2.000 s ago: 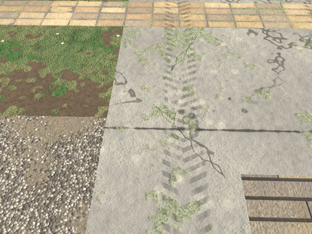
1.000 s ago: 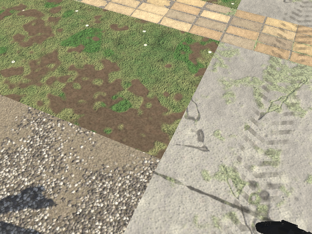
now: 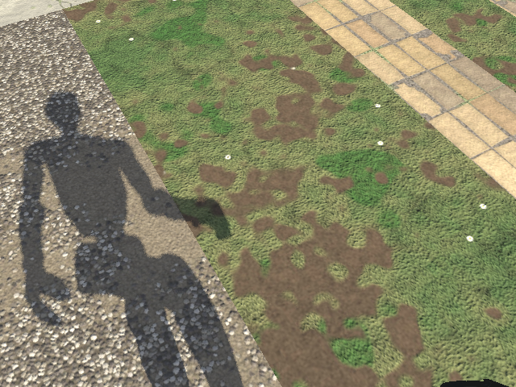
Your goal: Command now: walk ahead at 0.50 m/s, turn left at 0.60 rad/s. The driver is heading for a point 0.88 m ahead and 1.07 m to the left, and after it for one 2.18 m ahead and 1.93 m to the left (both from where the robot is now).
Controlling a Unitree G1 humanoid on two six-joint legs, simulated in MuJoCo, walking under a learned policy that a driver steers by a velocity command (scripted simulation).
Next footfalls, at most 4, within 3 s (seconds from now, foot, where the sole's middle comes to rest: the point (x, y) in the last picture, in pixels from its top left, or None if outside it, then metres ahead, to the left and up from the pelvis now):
0.10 left None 0.21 0.10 -0.78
0.64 right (283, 344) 0.57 0.02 -0.78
1.10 left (188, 338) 0.56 0.27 -0.78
1.56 right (256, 312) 0.65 0.09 -0.78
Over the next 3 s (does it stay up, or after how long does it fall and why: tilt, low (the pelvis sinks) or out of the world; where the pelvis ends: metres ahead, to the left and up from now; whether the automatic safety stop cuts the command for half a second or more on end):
stays up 0.62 0.44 -0.01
